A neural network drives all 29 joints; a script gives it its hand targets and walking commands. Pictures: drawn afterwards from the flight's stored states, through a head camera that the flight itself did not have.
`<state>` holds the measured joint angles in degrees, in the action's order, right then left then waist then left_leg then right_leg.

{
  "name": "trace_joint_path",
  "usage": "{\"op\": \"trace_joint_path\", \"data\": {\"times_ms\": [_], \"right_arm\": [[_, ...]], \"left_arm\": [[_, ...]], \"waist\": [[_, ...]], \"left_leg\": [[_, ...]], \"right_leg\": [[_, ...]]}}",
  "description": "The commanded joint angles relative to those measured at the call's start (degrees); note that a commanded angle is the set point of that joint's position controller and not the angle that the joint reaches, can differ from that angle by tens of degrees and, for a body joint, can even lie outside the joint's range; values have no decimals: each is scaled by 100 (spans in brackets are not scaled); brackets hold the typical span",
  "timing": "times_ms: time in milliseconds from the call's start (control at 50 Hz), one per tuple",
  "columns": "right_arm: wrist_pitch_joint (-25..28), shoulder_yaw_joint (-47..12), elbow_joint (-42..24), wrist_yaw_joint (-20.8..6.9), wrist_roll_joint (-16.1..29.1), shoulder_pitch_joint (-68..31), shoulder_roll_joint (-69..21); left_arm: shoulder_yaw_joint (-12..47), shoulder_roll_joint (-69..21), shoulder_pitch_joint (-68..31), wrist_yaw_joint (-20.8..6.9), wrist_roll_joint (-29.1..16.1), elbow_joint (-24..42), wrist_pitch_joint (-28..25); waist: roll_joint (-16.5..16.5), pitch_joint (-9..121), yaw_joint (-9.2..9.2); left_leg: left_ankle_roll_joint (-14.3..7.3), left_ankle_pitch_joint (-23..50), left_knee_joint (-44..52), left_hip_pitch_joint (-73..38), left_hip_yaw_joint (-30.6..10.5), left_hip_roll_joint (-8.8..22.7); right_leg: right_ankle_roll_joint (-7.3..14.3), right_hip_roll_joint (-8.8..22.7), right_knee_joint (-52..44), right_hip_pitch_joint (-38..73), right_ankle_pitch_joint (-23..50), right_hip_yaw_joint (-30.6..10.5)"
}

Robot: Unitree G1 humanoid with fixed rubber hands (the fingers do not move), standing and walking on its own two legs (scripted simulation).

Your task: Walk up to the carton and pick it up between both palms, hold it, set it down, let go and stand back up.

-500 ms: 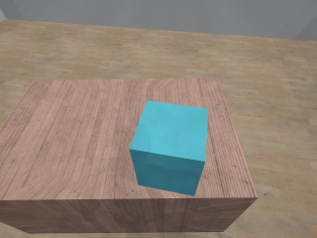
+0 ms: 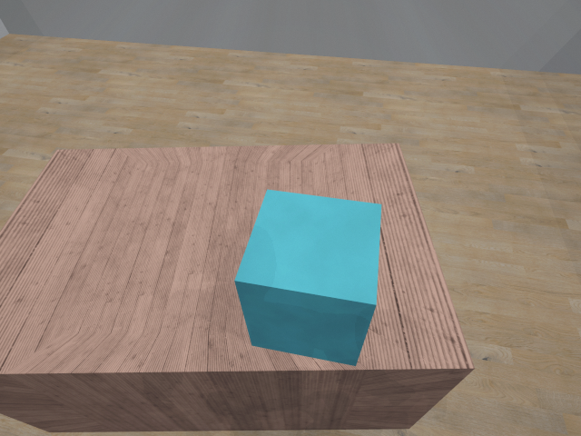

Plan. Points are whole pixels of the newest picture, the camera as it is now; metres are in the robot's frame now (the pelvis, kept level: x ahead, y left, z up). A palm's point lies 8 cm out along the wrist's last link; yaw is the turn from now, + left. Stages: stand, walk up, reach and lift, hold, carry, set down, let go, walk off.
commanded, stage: stand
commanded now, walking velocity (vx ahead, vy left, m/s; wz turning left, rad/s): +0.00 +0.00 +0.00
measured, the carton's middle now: (312, 279) +0.41 +0.00 -0.11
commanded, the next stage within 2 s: none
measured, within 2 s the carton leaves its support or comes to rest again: neither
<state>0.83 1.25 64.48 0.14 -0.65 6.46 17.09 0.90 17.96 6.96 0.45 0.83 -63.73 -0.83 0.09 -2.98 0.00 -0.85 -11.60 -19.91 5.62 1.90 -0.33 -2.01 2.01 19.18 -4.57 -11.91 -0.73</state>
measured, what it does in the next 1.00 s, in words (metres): stands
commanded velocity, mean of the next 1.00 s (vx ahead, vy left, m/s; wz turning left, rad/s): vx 0.00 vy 0.00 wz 0.00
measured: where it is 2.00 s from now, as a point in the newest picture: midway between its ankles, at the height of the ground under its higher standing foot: outside the picture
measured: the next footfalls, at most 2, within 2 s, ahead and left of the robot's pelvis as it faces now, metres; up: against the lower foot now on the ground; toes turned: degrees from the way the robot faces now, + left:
none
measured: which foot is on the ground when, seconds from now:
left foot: down 0.00-1.00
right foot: down 0.00-1.00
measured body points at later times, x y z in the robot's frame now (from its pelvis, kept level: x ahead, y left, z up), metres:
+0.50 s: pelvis +0.01 +0.00 +0.00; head +0.02 +0.00 +0.45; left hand +0.09 +0.28 -0.14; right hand +0.08 -0.29 -0.14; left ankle -0.01 +0.11 -0.75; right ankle -0.01 -0.14 -0.75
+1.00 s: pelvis +0.01 -0.01 +0.00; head +0.02 -0.01 +0.45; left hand +0.10 +0.28 -0.14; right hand +0.09 -0.29 -0.14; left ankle -0.01 +0.11 -0.75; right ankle -0.01 -0.14 -0.75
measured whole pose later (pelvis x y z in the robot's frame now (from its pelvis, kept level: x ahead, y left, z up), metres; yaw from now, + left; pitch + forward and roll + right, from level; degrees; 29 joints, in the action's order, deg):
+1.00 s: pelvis +0.01 -0.01 +0.00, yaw -1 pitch -3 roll +0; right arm 0.7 1.6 63.9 0.5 -0.7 6.6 17.0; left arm 0.3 18.0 6.4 0.6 0.7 -63.8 -0.6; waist 0.0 -3.5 -0.2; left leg -0.3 -12.3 -18.8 3.8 2.3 0.3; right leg -1.5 1.4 18.2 -3.1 -12.5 -1.1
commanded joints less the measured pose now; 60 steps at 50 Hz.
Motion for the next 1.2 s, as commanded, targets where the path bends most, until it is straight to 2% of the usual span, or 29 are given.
{"op": "trace_joint_path", "data": {"times_ms": [0, 20, 40, 60, 100, 120, 140, 180, 200, 240, 260, 280, 300, 420, 500, 540, 620, 640, 700, 740, 760, 860, 920, 980, 1020, 1060, 1180], "right_arm": [[101, 198, -360, 65, 3, -184, 1234], [107, 211, -370, 67, 10, -163, 1234], [114, 219, -365, 71, 6, -218, 1306], [105, 238, -355, 74, 0, -221, 1328], [116, 213, -381, 63, -16, -229, 1266], [120, 227, -391, 62, 1, -190, 1249], [120, 237, -370, 57, 4, -220, 1304], [101, 222, -367, 74, 8, -218, 1256], [99, 233, -383, 73, 2, -249, 1270], [95, 238, -401, 75, 25, -249, 1289], [111, 229, -402, 80, 15, -258, 1297], [110, 228, -407, 77, 6, -239, 1274], [109, 231, -385, 70, 26, -173, 1285], [94, 212, -394, 82, 10, -198, 1224], [110, 228, -392, 68, -9, -168, 1272], [112, 228, -403, 61, 0, -184, 1238], [115, 243, -422, 94, 2, -226, 1294], [110, 244, -403, 97, -7, -165, 1298], [108, 235, -433, 90, -1, -232, 1275], [106, 218, -413, 74, 7, -154, 1212], [114, 247, -393, 86, -3, -187, 1348], [101, 245, -426, 99, 2, -169, 1302], [120, 250, -430, 105, -11, -210, 1296], [103, 263, -454, 90, 8, -207, 1310], [104, 264, -439, 84, 9, -185, 1322], [103, 265, -437, 89, -8, -185, 1292], [88, 270, -435, 89, -10, -196, 1315]], "left_arm": [[-262, 1320, -185, 82, -2, 373, -113], [-245, 1292, -206, 91, -13, 359, -122], [-240, 1281, -197, 75, -2, 349, -118], [-256, 1319, -233, 80, 11, 352, -124], [-262, 1295, -158, 70, -15, 356, -134], [-260, 1266, -210, 74, -7, 336, -120], [-257, 1282, -179, 72, 7, 359, -116], [-246, 1287, -190, 78, -6, 358, -115], [-252, 1263, -215, 86, 11, 349, -127], [-241, 1294, -257, 79, -2, 354, -100], [-240, 1241, -216, 70, -13, 377, -103], [-253, 1251, -243, 77, -4, 345, -114], [-264, 1272, -205, 83, -7, 332, -114], [-282, 1327, -262, 87, -8, 362, -124], [-259, 1264, -220, 82, -27, 351, -120], [-280, 1284, -191, 87, -27, 351, -110], [-271, 1258, -262, 85, -10, 400, -104], [-294, 1297, -222, 89, -13, 362, -102], [-270, 1242, -227, 74, -21, 367, -94], [-282, 1296, -250, 87, -24, 361, -97], [-260, 1191, -291, 69, -11, 382, -96], [-298, 1321, -275, 77, -24, 340, -119], [-292, 1258, -258, 72, -8, 359, -101], [-286, 1249, -312, 76, -14, 392, -101], [-275, 1254, -327, 94, -12, 415, -93], [-305, 1317, -320, 93, -17, 382, -102], [-298, 1300, -281, 88, -15, 364, -95]], "waist": [[0, 391, 3], [62, 384, -5], [-113, 361, -2], [11, 346, -18], [-87, 451, 10], [-21, 423, -33], [-158, 457, 9], [-157, 421, 11], [12, 418, 23], [3, 475, -40], [-96, 471, -4], [41, 449, -8], [-51, 474, -28], [38, 335, -24], [-130, 394, -12], [41, 404, -8], [-104, 459, -17], [43, 497, -7], [-121, 437, -2], [-8, 409, -4], [-102, 401, -2], [-9, 423, -8], [-85, 472, -3], [56, 415, -21], [-97, 411, -54], [24, 388, -48], [-116, 394, -29]], "left_leg": [[-55, 1195, 377, -122, -590, 778], [-77, 1288, 371, -142, -623, 797], [-56, 1262, 352, -152, -572, 785], [-61, 1254, 372, -98, -609, 799], [-68, 1272, 377, -148, -617, 792], [-60, 1286, 370, -116, -599, 788], [-52, 1225, 395, -101, -579, 774], [-71, 1354, 375, -141, -590, 795], [-66, 1411, 367, -206, -599, 815], [-49, 1447, 368, -281, -584, 805], [-46, 1429, 327, -215, -574, 792], [-50, 1520, 356, -204, -565, 810], [-30, 1503, 348, -261, -573, 809], [-43, 1364, 414, -227, -590, 818], [-36, 1404, 388, -196, -575, 791], [-25, 1438, 386, -232, -582, 817], [-23, 1517, 351, -217, -532, 793], [-22, 1559, 347, -261, -539, 807], [-42, 1516, 357, -217, -539, 812], [-8, 1488, 393, -243, -557, 810], [-28, 1520, 362, -217, -509, 806], [-35, 1554, 392, -297, -538, 830], [-33, 1550, 354, -263, -493, 818], [-15, 1583, 392, -306, -507, 830], [0, 1544, 367, -326, -491, 805], [-15, 1544, 390, -324, -515, 844], [-7, 1454, 406, -307, -493, 824]], "right_leg": [[281, 515, -287, -65, 1215, -385], [289, 524, -268, -91, 1184, -404], [278, 519, -328, -116, 1218, -395], [286, 516, -292, -54, 1228, -358], [275, 527, -288, 13, 1249, -410], [297, 528, -267, -2, 1247, -390], [292, 537, -298, 76, 1217, -410], [305, 546, -298, 32, 1326, -420], [293, 536, -283, 11, 1363, -374], [296, 515, -278, -16, 1444, -370], [266, 519, -313, 61, 1460, -360], [272, 526, -261, 75, 1458, -354], [289, 531, -270, 70, 1529, -365], [290, 522, -318, -5, 1322, -369], [292, 532, -319, 72, 1351, -402], [288, 525, -321, 79, 1446, -385], [308, 554, -276, 164, 1676, -388], [294, 533, -269, 165, 1658, -359], [305, 534, -275, 93, 1532, -381], [296, 518, -258, 77, 1493, -376], [288, 522, -301, 98, 1517, -406], [293, 519, -278, 95, 1507, -395], [319, 544, -281, 168, 1597, -414], [306, 527, -260, 113, 1724, -396], [304, 522, -307, 46, 1706, -410], [315, 529, -288, 85, 1679, -390], [321, 549, -284, 78, 1622, -429]]}}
